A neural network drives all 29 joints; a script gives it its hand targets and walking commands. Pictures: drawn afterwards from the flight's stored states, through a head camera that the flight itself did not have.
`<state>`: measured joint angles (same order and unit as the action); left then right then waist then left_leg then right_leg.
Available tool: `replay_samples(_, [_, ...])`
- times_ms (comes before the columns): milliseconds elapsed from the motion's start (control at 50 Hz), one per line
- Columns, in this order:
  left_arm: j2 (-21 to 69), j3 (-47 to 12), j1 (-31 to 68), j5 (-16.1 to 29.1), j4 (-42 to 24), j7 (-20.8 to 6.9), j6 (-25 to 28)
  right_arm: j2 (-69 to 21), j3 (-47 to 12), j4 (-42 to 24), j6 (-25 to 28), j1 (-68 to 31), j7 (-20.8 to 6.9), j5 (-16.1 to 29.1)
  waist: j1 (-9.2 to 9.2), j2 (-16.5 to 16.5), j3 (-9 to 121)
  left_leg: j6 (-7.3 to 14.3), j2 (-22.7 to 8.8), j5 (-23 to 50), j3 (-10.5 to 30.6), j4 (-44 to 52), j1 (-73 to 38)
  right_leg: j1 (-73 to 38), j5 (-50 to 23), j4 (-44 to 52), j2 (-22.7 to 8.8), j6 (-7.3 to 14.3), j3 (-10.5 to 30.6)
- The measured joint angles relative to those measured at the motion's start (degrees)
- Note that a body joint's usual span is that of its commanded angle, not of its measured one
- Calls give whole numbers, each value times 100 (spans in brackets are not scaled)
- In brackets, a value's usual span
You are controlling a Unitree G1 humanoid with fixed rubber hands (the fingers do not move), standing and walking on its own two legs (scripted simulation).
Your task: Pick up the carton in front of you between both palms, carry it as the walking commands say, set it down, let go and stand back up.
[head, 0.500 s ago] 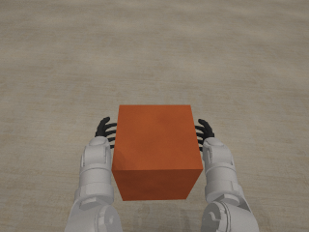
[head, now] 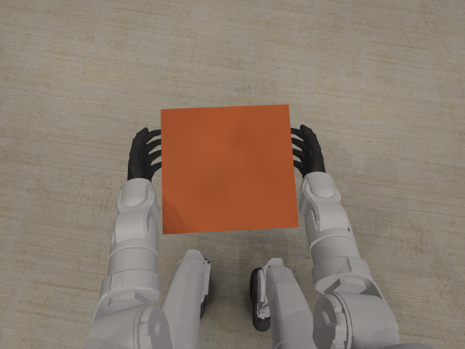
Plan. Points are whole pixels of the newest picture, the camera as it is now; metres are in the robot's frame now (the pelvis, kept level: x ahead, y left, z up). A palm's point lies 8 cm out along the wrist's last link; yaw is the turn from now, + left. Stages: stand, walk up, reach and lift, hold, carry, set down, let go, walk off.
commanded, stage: set down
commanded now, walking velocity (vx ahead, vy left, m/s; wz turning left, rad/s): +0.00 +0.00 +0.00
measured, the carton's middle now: (227, 177) +0.40 +0.04 -0.15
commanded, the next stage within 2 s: none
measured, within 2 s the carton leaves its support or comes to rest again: rests again in 1.90 s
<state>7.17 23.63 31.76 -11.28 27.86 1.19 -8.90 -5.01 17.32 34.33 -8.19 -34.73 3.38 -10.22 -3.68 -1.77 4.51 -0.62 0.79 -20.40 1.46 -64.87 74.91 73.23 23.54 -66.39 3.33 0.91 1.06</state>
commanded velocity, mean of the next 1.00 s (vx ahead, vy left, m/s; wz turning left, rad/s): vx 0.00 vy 0.00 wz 0.00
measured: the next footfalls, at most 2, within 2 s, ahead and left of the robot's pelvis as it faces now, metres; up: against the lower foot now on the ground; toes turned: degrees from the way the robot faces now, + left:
none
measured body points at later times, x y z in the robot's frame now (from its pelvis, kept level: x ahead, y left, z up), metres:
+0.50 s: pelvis -0.02 +0.00 -0.12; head +0.23 +0.01 +0.25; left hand +0.41 +0.21 -0.22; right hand +0.45 -0.09 -0.23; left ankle +0.08 +0.12 -0.63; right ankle +0.06 -0.10 -0.63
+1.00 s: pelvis -0.05 +0.00 -0.24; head +0.28 +0.02 +0.07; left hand +0.42 +0.23 -0.37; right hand +0.50 -0.06 -0.38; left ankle +0.08 +0.12 -0.63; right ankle +0.06 -0.10 -0.63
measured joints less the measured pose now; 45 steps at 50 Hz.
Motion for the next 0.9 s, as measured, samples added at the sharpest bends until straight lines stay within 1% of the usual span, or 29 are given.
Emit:
replay_samples(60, [-25,55,81,47,62,-1,-98,1,31,61,-108,-93,21,43,-35,-14,312,-14,-1,-151,9,-379,475,471,157,-379,13,9,-22])
replay_samples(160, [-75,243,333,-14,328,-21,-268,-8,213,332,-287,-372,26,-77,-94,-53,651,-30,2,-331,20,-884,1102,1096,348,-891,26,26,-50])
replay_samples(320, [-241,419,822,-52,660,-25,-257,116,268,736,-261,-917,95,-162,-153,-84,796,-53,12,-496,35,-1671,2152,2136,524,-1677,41,26,-94])
replay_samples(480, [-394,433,1316,157,727,91,-218,410,33,942,-229,-1519,200,74,-199,-85,585,-47,14,-615,4,-2555,3192,3177,651,-2568,63,-12,-98])
replay_samples(600, [-486,469,1678,284,731,176,-275,642,-113,1122,-293,-2030,220,227,-231,-101,336,-34,10,-674,-42,-3166,3828,3825,716,-3197,84,-45,-80])
replay_samples(900, [-708,769,2656,298,957,278,-409,1095,-265,1840,-397,-3382,233,268,-313,-138,-334,-44,16,-686,-109,-4291,5072,5101,762,-4389,117,-70,-70])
